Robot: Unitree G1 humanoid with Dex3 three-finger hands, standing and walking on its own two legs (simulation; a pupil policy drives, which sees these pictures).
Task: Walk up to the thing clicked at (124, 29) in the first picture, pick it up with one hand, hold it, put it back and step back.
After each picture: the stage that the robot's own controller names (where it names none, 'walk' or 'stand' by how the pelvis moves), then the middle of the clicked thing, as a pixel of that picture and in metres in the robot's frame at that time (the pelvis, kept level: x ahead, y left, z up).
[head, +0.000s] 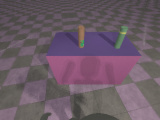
stand; (120, 38) +0.91 -0.29 +0.01
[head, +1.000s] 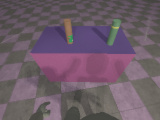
sink last; (112, 33) +0.83 -0.18 +0.05
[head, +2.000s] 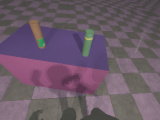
sink last; (87, 44) +0.64 +0.08 +0.05
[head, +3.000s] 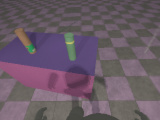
stand; (71, 48) +0.57 +0.22 +0.05
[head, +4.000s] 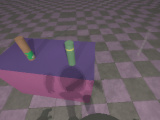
stand; (70, 54) +0.56 +0.21 +0.01
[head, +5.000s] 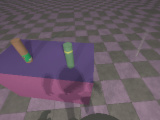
stand; (69, 56) +0.53 +0.21 +0.01
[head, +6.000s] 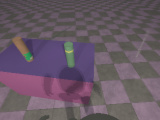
stand; (70, 55) +0.54 +0.21 +0.01
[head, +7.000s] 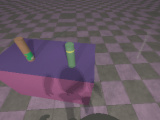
stand; (70, 56) +0.54 +0.20 +0.01
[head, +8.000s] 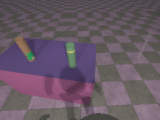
stand; (71, 56) +0.54 +0.20 +0.01
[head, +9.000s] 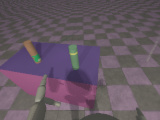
rise first; (74, 58) +0.54 +0.20 +0.02
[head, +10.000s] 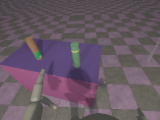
go down; (75, 56) +0.55 +0.20 +0.02
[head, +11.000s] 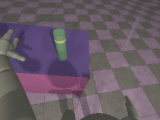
go down; (61, 46) +0.53 +0.19 +0.06
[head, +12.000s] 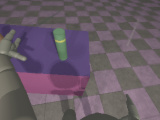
approach; (61, 46) +0.54 +0.20 +0.06
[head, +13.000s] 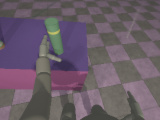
close in; (55, 39) +0.55 +0.21 +0.09
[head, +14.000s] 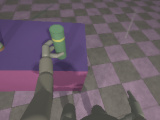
lift; (59, 45) +0.51 +0.17 +0.10
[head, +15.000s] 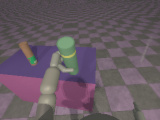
lift; (70, 59) +0.31 +0.13 +0.24
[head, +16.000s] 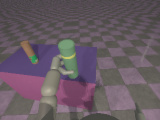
hold; (70, 62) +0.32 +0.14 +0.21
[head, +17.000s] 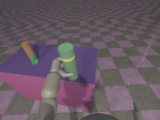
hold; (70, 64) +0.31 +0.14 +0.20
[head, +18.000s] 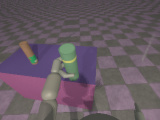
crouch; (71, 65) +0.31 +0.13 +0.19
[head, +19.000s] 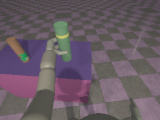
crouch; (64, 44) +0.45 +0.17 +0.22
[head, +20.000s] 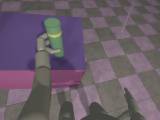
lower; (56, 41) +0.51 +0.17 +0.09
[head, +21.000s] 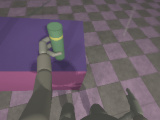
lower; (57, 44) +0.50 +0.17 +0.10
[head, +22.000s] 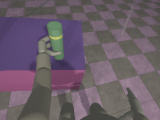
lower; (57, 44) +0.51 +0.17 +0.10
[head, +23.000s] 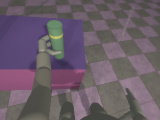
lower; (57, 43) +0.51 +0.17 +0.10
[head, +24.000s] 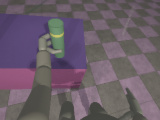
loosen; (58, 42) +0.51 +0.17 +0.10
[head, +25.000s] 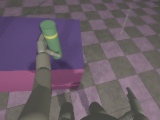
withdraw; (53, 43) +0.51 +0.18 +0.10
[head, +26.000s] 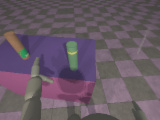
sink last; (72, 57) +0.48 +0.16 +0.06
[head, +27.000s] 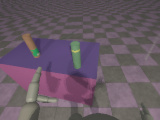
stand; (76, 56) +0.52 +0.17 +0.06
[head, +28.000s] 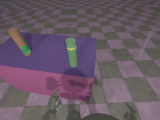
stand; (72, 54) +0.50 +0.17 +0.07
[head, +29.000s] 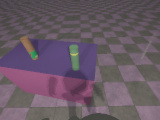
stand; (74, 58) +0.52 +0.17 +0.02
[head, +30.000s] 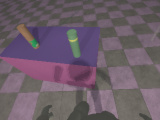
walk; (74, 45) +0.58 +0.18 +0.03
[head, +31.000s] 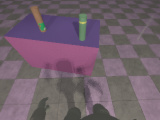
walk; (82, 28) +0.81 +0.12 +0.03
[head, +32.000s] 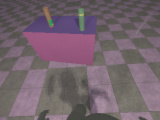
stand; (81, 20) +1.09 +0.22 +0.03
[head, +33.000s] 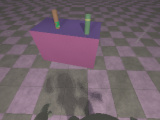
stand; (87, 24) +1.13 +0.12 +0.02
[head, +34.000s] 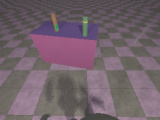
stand; (85, 27) +1.15 +0.14 +0.01
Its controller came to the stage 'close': yes
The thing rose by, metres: 0.21
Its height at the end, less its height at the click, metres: +0.00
